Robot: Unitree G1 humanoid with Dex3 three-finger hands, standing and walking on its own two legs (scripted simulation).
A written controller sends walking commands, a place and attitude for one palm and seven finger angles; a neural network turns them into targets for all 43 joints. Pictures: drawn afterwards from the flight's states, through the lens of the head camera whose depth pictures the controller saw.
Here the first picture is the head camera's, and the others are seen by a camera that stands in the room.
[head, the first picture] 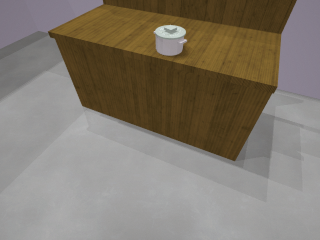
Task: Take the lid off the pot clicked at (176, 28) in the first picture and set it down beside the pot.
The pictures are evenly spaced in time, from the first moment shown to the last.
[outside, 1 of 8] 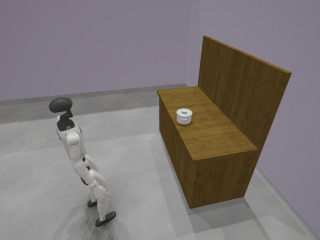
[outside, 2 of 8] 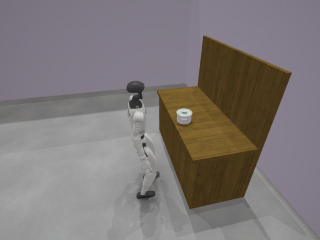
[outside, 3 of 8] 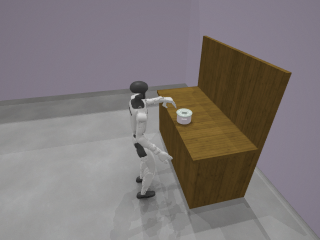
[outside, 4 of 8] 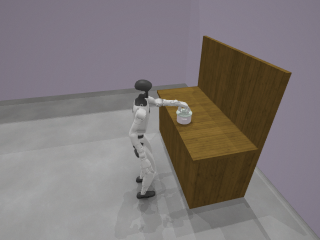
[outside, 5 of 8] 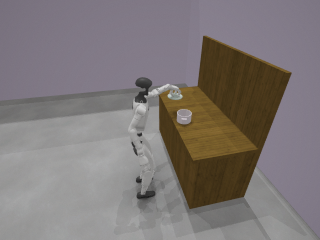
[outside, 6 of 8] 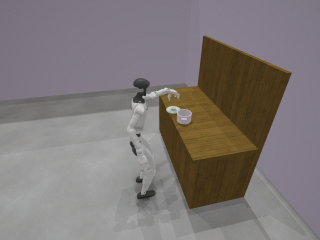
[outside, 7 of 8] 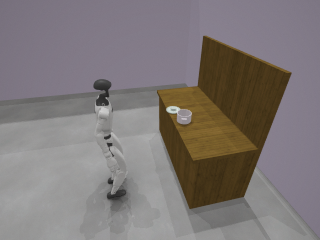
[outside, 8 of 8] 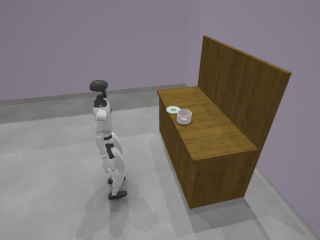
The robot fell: no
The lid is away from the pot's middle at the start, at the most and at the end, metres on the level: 0.00 0.24 0.23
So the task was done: yes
